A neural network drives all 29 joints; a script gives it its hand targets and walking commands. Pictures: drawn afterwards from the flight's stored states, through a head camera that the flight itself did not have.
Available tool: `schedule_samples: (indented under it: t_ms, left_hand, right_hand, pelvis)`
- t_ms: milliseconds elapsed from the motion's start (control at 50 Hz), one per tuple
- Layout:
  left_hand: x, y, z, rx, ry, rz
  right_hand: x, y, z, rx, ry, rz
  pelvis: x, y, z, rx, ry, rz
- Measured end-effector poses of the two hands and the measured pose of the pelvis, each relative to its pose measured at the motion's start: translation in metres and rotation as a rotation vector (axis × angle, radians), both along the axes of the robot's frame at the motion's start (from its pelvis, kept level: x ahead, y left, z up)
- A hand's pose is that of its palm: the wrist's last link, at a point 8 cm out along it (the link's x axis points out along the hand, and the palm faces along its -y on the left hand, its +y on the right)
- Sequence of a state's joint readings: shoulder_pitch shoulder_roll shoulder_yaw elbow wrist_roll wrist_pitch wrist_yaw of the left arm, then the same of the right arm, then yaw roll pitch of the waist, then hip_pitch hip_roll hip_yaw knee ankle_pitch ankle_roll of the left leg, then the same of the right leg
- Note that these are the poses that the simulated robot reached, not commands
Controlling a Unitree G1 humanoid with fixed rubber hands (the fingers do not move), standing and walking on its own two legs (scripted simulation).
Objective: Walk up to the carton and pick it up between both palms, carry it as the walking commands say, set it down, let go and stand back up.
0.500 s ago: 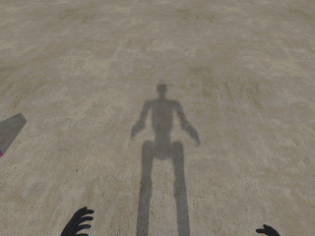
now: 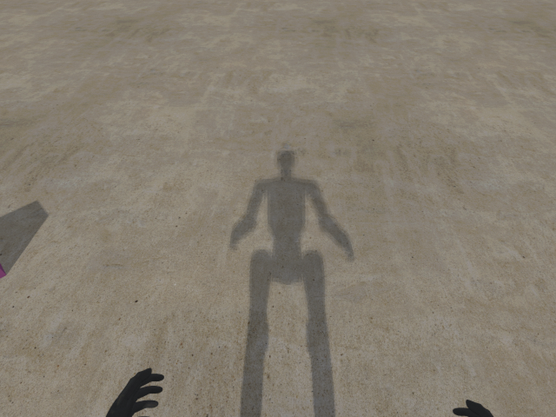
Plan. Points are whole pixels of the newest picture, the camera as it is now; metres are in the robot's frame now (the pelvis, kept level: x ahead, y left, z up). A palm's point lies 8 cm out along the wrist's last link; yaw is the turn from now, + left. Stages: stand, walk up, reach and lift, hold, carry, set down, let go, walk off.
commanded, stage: walk up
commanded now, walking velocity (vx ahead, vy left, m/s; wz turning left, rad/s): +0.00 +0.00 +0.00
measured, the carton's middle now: out of the picture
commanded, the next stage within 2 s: none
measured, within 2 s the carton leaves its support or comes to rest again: neither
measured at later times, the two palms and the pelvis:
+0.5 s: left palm out of the picture +0.04 +0.29 -0.10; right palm out of the picture +0.14 -0.23 -0.10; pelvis -0.02 +0.01 +0.00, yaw +15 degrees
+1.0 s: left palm out of the picture -0.03 +0.26 -0.07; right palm out of the picture +0.11 -0.24 -0.09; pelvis -0.07 -0.03 +0.01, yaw +22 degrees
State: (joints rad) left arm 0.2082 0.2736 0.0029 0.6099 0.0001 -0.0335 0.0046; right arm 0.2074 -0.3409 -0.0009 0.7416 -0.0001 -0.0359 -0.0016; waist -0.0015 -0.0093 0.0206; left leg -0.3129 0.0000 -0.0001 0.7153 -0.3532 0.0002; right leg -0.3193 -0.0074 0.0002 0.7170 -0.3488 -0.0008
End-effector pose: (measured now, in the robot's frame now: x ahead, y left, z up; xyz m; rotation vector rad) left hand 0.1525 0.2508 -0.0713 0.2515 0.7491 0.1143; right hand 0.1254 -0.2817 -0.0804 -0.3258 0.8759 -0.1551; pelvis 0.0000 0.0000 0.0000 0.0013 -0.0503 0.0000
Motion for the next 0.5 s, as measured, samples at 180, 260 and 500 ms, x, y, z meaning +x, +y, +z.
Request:
schedule_samples:
  t_ms: [180,260,500]
  left_hand:
    - [-0.004,-0.005,-0.006,0.0,0.064,0.012]
    - [-0.021,-0.004,-0.005,0.015,0.102,0.054]
    - [-0.117,0.039,-0.025,-0.036,0.19,0.285]
  right_hand:
    - [-0.013,-0.006,-0.009,0.006,0.079,-0.022]
    - [-0.02,-0.006,-0.017,0.031,0.155,-0.01]
    - [0.015,0.051,-0.016,0.004,0.196,0.208]
  pelvis:
    - [-0.002,-0.005,-0.001,0.006,0.0,0.002]
    - [-0.006,-0.012,0.002,0.006,0.005,0.044]
    - [-0.024,0.014,0.001,-0.022,0.04,0.259]
